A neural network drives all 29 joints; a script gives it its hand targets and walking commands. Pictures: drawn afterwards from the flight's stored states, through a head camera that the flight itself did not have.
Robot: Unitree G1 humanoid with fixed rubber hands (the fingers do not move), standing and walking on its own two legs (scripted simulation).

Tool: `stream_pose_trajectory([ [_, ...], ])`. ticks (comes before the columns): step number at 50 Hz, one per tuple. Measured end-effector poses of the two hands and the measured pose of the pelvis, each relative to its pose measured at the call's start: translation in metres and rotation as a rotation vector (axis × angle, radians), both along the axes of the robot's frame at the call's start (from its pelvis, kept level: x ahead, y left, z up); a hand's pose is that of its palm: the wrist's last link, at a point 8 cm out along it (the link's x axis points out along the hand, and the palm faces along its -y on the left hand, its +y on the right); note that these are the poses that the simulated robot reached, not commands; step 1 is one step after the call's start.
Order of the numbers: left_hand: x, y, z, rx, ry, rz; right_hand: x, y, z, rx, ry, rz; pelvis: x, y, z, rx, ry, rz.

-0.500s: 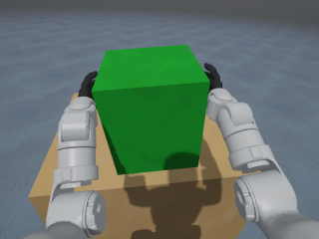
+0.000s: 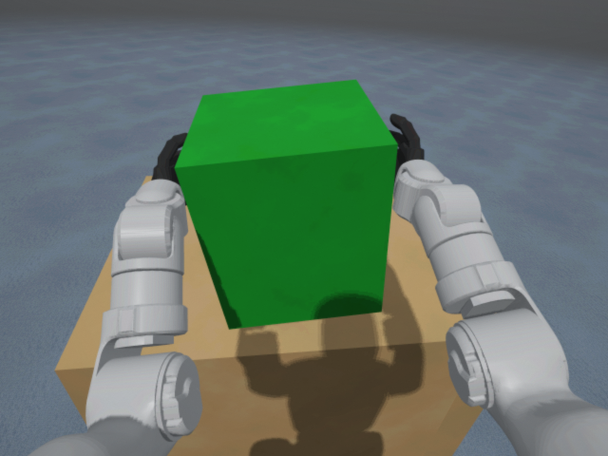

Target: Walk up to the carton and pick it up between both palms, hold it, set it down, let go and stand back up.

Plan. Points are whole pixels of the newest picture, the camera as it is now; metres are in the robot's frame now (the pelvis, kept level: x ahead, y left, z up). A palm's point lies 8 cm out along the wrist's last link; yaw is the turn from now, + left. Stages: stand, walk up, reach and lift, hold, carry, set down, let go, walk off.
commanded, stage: hold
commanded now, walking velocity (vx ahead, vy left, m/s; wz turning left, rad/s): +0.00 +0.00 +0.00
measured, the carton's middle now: (292, 204) +0.38 +0.00 +0.21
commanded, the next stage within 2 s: none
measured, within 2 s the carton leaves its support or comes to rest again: neither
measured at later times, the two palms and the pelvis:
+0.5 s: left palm (168, 192) +0.36 +0.16 +0.24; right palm (406, 174) +0.37 -0.14 +0.27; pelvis +0.00 +0.00 +0.00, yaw +0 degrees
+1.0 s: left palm (172, 193) +0.36 +0.15 +0.24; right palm (410, 183) +0.37 -0.15 +0.26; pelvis +0.00 +0.00 +0.00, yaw -1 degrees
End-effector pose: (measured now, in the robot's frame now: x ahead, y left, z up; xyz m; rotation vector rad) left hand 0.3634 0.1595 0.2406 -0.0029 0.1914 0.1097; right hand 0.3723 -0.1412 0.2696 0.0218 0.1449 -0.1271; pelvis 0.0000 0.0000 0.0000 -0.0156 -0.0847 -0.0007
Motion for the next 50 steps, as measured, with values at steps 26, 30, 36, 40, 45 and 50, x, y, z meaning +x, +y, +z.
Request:
stream_pose_trajectory([
  [26, 0.001, 0.001, -0.001, 0.004, 0.001, -0.003, 0.000, 0.000, -0.002, 0.005, 0.004, -0.004, 0.000, 0.002, 0.000, -0.001, 0.006, -0.003],
  [30, 0.001, 0.000, -0.001, 0.004, 0.001, -0.003, 0.000, 0.000, -0.003, 0.005, 0.004, -0.003, 0.000, 0.001, 0.000, -0.001, 0.005, -0.003],
  [36, 0.000, 0.000, -0.001, 0.010, -0.004, -0.002, -0.001, -0.001, -0.003, 0.005, 0.000, -0.001, 0.001, 0.001, 0.000, -0.001, 0.006, -0.003],
  [40, -0.002, -0.002, 0.000, 0.016, -0.008, -0.002, -0.003, -0.002, -0.006, 0.011, -0.004, -0.002, 0.002, 0.002, 0.000, 0.001, 0.009, -0.006],
  [45, -0.003, -0.004, -0.001, 0.016, -0.003, -0.004, -0.005, -0.005, -0.011, 0.019, 0.001, -0.006, 0.002, 0.003, 0.000, 0.002, 0.011, -0.011],
  [50, -0.002, -0.005, -0.001, 0.016, -0.001, -0.006, -0.006, -0.006, -0.012, 0.019, 0.003, -0.009, 0.002, 0.004, 0.000, 0.003, 0.011, -0.016],
])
